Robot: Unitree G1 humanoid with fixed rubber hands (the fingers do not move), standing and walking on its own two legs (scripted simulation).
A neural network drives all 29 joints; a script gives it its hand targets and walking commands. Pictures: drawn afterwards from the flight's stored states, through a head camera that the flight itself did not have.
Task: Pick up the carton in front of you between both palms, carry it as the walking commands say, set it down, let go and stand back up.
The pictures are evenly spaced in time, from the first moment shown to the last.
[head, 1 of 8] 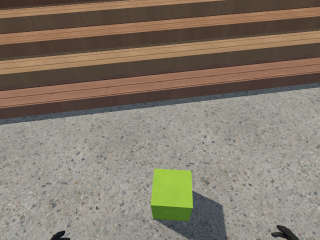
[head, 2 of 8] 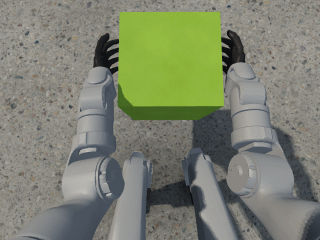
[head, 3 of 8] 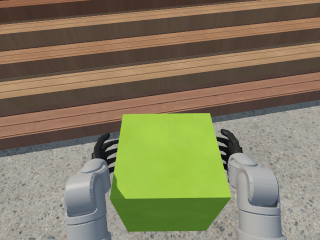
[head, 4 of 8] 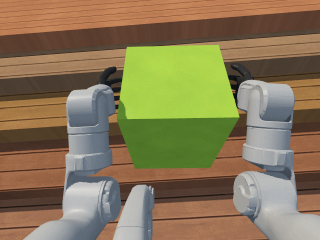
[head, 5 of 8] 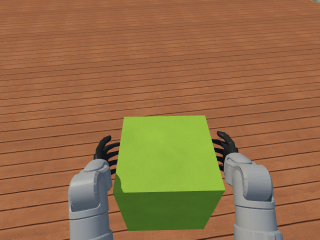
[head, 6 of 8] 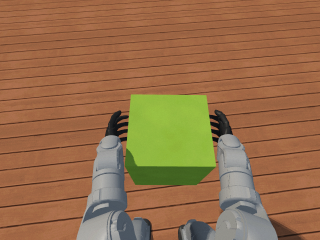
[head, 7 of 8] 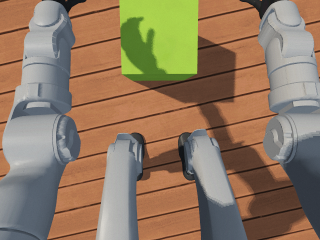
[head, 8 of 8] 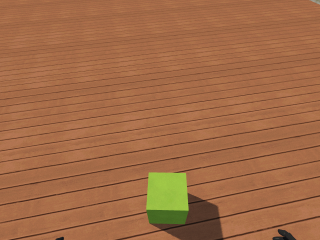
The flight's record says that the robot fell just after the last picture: no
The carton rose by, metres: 1.91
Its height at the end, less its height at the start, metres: +1.16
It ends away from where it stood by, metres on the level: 5.03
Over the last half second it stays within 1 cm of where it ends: yes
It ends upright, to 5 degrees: yes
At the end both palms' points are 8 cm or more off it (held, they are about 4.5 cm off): yes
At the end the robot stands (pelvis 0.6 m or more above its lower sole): yes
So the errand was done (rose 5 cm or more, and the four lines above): yes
